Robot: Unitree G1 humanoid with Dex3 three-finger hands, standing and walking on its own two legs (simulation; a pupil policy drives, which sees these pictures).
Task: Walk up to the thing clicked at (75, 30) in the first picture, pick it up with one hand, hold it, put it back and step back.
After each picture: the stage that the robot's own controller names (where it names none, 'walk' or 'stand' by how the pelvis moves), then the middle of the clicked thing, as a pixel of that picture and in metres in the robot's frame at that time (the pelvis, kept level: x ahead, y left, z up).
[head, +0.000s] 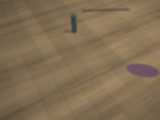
stand; (74, 23) +1.69 +0.18 -0.66
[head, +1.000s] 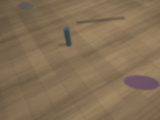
walk; (67, 37) +1.55 +0.33 -0.64
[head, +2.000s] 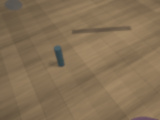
walk; (59, 56) +1.04 +0.35 -0.65
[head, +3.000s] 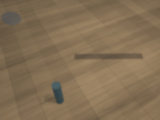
walk; (58, 93) +0.66 +0.27 -0.64
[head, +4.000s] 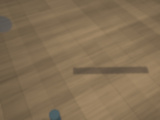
stand; out of the picture +0.43 +0.21 -0.63
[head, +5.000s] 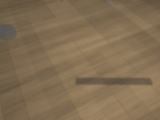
stand; out of the picture +0.38 +0.21 -0.65
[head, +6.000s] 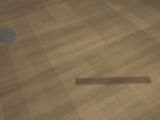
stand; out of the picture +0.39 +0.22 -0.66
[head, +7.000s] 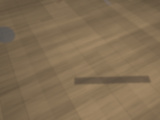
stand; out of the picture +0.38 +0.23 -0.66
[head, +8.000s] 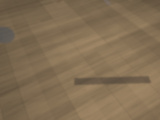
stand; out of the picture +0.38 +0.22 -0.66
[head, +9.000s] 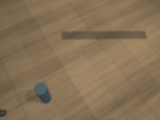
go down; (43, 94) +0.42 +0.22 -0.51
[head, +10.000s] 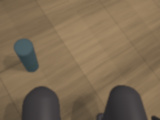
go down; (28, 58) +0.47 +0.24 -0.27
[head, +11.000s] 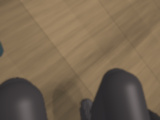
close in; out of the picture +0.45 +0.27 -0.19
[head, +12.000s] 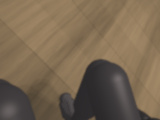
close; out of the picture +0.44 +0.30 -0.16
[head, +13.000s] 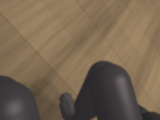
lift; out of the picture +0.41 +0.30 -0.16
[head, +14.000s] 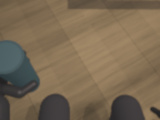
lift; (20, 73) +0.34 +0.21 +0.01
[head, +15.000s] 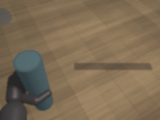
hold; (37, 85) +0.32 +0.17 +0.04
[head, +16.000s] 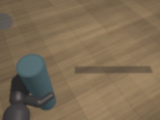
hold; (40, 87) +0.32 +0.17 +0.04
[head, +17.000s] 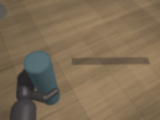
crouch; (45, 82) +0.34 +0.15 +0.02
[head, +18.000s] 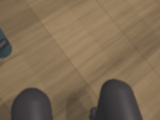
crouch; out of the picture +0.47 +0.25 -0.05
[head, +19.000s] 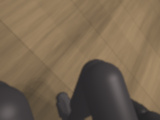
lower; out of the picture +0.43 +0.31 -0.17
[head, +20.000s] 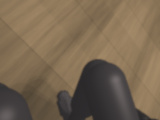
lower; out of the picture +0.44 +0.31 -0.17
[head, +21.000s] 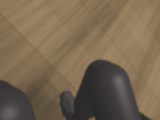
lower; out of the picture +0.44 +0.31 -0.16
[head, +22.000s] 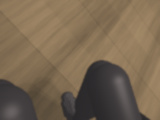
lower; out of the picture +0.43 +0.30 -0.16
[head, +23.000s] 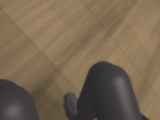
draw back; out of the picture +0.43 +0.28 -0.15
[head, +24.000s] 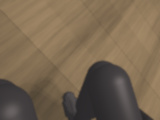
rise; out of the picture +0.44 +0.28 -0.17
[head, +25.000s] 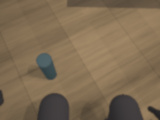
walk; (48, 68) +0.46 +0.21 -0.36
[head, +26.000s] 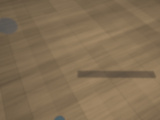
stand; out of the picture +0.40 +0.17 -0.60
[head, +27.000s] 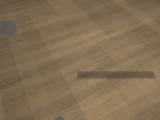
stand; out of the picture +0.40 +0.18 -0.60
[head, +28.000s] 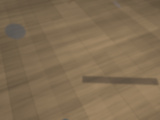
stand; out of the picture +0.41 +0.15 -0.64
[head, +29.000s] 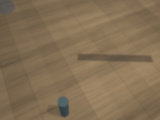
walk; (63, 107) +0.45 +0.13 -0.63
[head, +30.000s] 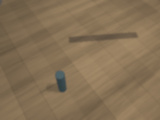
walk; (61, 82) +0.63 +0.19 -0.63
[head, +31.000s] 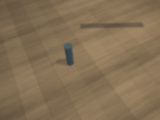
walk; (69, 55) +0.96 +0.20 -0.62
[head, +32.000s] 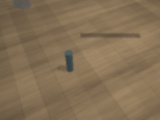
stand; (69, 61) +1.00 +0.19 -0.65
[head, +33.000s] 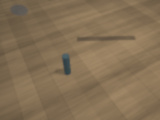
stand; (66, 64) +1.03 +0.21 -0.66
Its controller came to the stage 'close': yes
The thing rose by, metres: 0.69
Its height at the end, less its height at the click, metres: +0.00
